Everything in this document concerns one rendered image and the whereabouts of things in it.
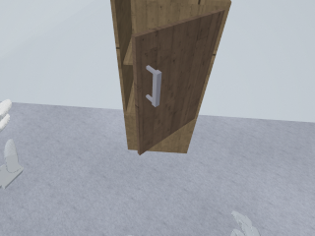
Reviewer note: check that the handle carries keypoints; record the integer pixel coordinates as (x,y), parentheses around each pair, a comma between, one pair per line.
(155,98)

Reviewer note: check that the robot right hand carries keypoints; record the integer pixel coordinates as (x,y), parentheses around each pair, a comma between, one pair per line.
(245,224)

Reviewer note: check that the robot left hand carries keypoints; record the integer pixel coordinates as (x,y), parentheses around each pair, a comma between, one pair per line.
(9,172)

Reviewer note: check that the cupboard door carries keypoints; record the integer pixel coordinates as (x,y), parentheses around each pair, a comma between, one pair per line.
(183,52)

